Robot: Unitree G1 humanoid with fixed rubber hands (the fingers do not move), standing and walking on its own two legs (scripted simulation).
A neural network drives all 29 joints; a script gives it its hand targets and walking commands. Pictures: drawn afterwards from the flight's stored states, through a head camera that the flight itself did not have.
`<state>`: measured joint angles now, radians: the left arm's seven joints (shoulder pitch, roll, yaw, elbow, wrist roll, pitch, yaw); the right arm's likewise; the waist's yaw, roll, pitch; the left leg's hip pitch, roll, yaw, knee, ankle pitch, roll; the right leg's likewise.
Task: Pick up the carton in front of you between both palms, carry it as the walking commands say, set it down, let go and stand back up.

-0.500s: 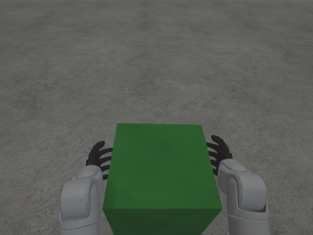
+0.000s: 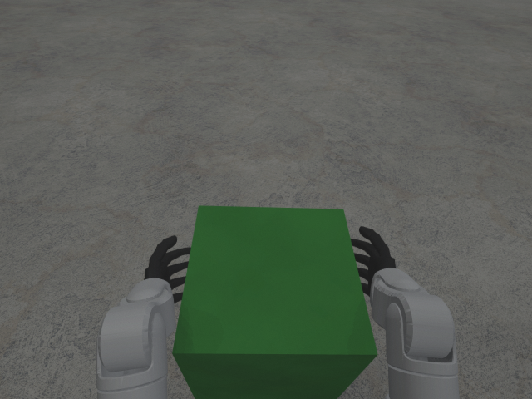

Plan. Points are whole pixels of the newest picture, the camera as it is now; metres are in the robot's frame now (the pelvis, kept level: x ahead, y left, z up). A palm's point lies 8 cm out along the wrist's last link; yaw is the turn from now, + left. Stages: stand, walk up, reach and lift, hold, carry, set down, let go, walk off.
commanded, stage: carry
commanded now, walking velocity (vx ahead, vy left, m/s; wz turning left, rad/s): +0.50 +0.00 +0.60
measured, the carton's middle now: (268, 311) +0.26 +0.00 +0.03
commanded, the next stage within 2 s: none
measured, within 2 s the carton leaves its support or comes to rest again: neither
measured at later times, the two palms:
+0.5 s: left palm (167, 171) +0.51 +0.19 +0.10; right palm (312, 150) +0.59 -0.10 +0.10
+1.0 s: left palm (141, 108) +0.81 +0.31 +0.08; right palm (250, 92) +0.89 +0.03 +0.09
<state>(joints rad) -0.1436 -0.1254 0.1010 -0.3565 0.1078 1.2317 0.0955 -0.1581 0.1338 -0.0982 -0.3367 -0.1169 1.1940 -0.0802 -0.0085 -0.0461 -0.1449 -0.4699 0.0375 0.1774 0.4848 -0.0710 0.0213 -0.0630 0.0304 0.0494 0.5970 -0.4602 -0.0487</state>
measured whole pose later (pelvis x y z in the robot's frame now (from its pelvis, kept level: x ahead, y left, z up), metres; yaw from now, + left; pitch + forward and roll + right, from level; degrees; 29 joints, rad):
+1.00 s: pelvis +0.60 +0.10 +0.02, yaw +16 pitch +4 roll -1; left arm -0.12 -0.13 0.09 -0.33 0.12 1.20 0.09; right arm -0.13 0.13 -0.10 -0.32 -0.11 1.17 -0.08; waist -0.03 -0.01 -0.02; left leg -0.23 0.01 0.20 0.35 -0.19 0.08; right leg -0.49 -0.11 -0.08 1.05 -0.32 0.02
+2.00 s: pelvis +1.24 +0.31 +0.03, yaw +16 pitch +4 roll -2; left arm -0.09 -0.13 0.07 -0.32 0.12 1.17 0.09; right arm -0.10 0.13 -0.10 -0.30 -0.10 1.13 -0.07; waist -0.02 -0.01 -0.02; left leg -0.23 0.04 0.22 0.32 -0.17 0.07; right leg -0.54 -0.10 -0.08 1.02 -0.26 0.00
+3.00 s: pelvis +1.89 +0.51 +0.03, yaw +15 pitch +4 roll -1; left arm -0.09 -0.13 0.07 -0.34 0.12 1.18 0.09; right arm -0.11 0.13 -0.09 -0.33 -0.10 1.14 -0.08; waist -0.02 -0.01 -0.01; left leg -0.24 0.03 0.23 0.32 -0.17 0.08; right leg -0.53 -0.09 -0.08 1.03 -0.28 -0.01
